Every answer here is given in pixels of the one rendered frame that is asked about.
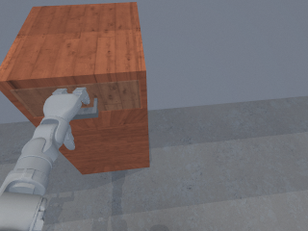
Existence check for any cabinet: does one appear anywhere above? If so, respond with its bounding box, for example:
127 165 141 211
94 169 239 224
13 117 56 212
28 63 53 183
0 2 150 175

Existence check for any handle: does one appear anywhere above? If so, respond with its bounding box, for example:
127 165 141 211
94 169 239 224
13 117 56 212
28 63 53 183
73 98 99 119

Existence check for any robot left upper arm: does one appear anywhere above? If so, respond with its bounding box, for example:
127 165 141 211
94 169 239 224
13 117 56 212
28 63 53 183
0 192 47 231

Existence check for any robot left hand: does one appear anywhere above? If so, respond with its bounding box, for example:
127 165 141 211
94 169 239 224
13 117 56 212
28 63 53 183
43 87 90 150

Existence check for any left robot forearm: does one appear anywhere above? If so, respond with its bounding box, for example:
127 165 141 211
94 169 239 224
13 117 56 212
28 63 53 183
0 115 69 196

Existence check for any drawer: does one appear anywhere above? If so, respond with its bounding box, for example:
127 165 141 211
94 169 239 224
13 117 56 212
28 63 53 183
10 80 141 117

